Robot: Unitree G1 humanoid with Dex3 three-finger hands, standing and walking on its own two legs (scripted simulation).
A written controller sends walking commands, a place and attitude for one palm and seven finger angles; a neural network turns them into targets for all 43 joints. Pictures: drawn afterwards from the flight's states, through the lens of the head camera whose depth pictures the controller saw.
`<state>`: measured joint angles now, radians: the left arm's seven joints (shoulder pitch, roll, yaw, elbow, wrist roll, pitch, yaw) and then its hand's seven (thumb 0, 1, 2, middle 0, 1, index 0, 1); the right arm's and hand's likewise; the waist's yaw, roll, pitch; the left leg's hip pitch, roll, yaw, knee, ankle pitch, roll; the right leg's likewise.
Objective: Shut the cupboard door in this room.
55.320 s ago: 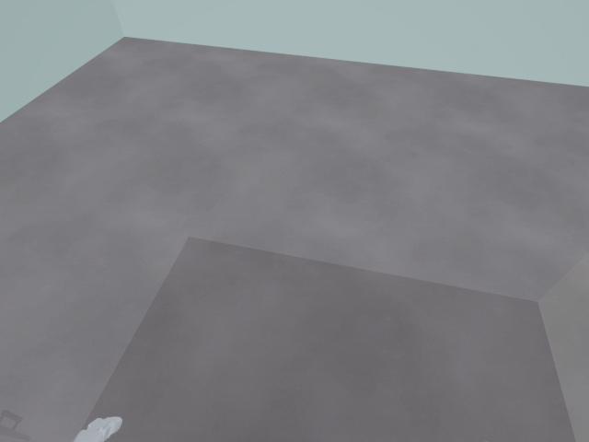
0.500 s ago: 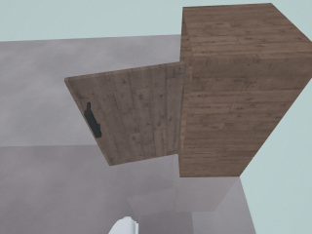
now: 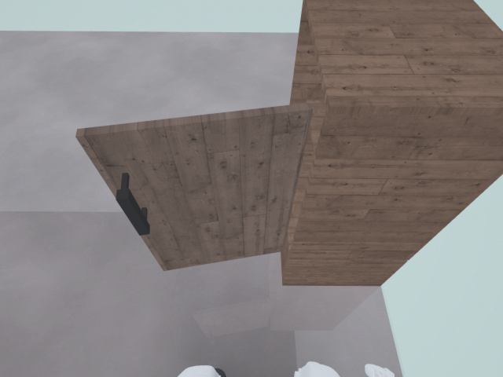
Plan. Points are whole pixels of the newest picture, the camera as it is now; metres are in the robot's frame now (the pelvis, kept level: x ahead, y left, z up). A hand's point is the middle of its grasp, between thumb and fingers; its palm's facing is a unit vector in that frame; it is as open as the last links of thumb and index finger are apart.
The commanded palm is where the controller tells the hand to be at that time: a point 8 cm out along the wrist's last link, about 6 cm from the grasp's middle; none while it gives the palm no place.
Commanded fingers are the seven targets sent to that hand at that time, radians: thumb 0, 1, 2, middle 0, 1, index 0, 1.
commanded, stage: come to a stop and stand still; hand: left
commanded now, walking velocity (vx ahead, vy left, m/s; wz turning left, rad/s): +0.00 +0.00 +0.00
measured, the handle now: (135, 205) +0.40 +0.28 -0.05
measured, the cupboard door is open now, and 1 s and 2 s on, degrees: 100 100 100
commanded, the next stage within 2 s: look again from close up in 0.48 s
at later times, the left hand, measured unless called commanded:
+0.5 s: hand out of the picture +0.03 +0.12 -0.17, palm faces +0.09 -0.98 -0.19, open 7.2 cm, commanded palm none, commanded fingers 0.00 0.90 0.90 -0.20 -0.30 -0.20 -0.30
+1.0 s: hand out of the picture -0.01 +0.14 -0.18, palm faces +0.05 -0.98 -0.18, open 7.4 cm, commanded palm none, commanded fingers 0.00 0.90 0.90 -0.20 -0.30 -0.20 -0.30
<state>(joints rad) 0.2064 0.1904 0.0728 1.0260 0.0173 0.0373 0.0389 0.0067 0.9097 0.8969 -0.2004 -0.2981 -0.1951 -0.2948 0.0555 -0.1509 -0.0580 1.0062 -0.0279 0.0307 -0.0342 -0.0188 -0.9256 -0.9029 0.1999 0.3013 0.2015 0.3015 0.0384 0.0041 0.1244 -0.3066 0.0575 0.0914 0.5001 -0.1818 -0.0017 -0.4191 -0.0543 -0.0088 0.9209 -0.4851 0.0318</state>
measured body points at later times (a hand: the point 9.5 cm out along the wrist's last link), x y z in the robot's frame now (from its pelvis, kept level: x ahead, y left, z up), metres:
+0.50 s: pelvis -0.01 -0.06 +0.01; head +0.01 -0.05 +0.46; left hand +0.02 +0.18 -0.15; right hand -0.02 -0.27 -0.15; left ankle -0.04 +0.07 -0.73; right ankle +0.01 -0.15 -0.73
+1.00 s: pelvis -0.02 -0.02 +0.00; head -0.04 -0.01 +0.45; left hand -0.01 +0.20 -0.16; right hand +0.02 -0.26 -0.15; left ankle -0.04 +0.07 -0.73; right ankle +0.01 -0.15 -0.73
